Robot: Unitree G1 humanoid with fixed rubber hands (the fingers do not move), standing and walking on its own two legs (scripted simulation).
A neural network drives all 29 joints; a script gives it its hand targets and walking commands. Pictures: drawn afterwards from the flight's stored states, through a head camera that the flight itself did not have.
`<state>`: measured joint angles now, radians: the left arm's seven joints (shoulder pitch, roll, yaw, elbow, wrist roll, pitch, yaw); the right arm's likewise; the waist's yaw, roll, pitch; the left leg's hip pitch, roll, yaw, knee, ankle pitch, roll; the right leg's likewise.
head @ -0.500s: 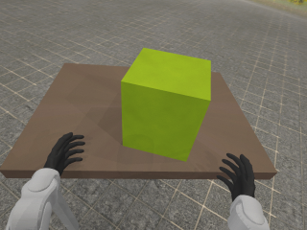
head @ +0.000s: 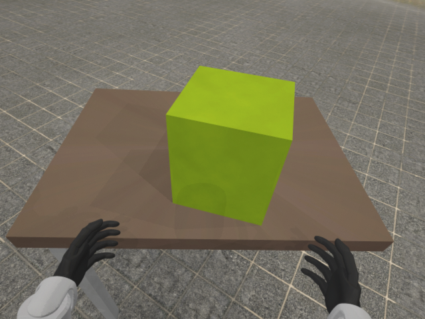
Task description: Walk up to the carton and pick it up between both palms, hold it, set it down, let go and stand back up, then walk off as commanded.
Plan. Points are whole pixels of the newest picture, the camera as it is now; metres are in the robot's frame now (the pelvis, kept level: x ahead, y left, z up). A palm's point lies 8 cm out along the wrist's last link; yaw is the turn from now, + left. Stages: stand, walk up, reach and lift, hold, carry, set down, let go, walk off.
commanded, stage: set down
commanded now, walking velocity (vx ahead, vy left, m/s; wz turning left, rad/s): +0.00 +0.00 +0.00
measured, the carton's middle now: (230, 145) +0.47 -0.03 +0.10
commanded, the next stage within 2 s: let go in 1.54 s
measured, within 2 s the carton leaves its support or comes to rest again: neither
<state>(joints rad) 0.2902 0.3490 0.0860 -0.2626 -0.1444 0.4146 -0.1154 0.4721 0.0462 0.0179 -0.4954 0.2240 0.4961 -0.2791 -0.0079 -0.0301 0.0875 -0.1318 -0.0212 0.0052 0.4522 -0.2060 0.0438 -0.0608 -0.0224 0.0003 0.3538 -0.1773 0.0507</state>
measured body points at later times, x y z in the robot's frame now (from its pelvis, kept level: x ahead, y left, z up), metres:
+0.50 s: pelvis +0.02 -0.02 +0.00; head +0.04 -0.01 +0.45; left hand +0.24 +0.22 +0.03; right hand +0.21 -0.20 +0.05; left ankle +0.03 +0.08 -0.74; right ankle +0.02 -0.15 -0.74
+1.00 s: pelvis +0.03 -0.02 +0.00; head +0.05 -0.01 +0.45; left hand +0.24 +0.22 +0.03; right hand +0.20 -0.21 -0.02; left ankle +0.03 +0.08 -0.74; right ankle +0.02 -0.15 -0.74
